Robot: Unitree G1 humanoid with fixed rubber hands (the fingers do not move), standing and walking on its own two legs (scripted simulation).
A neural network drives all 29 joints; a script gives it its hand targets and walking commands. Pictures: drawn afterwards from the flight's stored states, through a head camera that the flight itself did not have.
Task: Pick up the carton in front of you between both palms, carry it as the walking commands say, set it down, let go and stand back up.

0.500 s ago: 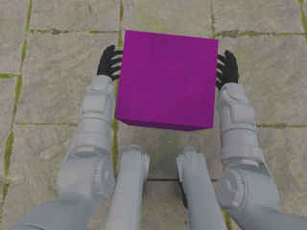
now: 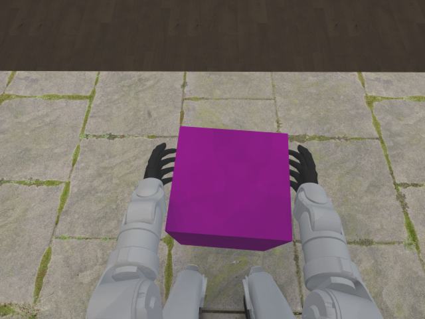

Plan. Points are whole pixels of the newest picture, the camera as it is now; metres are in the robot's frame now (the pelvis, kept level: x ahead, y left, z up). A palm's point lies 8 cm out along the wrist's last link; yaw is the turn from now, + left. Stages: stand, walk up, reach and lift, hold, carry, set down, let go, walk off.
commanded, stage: reach and lift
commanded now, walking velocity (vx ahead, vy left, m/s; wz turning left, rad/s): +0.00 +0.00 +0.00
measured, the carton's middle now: (227, 196) +0.36 +0.00 -0.11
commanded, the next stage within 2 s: hold in 1.58 s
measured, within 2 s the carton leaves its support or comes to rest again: neither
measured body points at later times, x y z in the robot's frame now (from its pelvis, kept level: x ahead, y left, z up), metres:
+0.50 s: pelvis +0.04 +0.00 +0.10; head +0.03 +0.00 +0.55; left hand +0.34 +0.15 +0.10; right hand +0.35 -0.15 +0.11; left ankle +0.05 +0.13 -0.63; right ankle +0.05 -0.13 -0.63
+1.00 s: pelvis +0.02 +0.00 +0.11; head +0.00 +0.00 +0.56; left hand +0.33 +0.15 +0.13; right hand +0.34 -0.15 +0.13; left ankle +0.05 +0.13 -0.63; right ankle +0.05 -0.13 -0.63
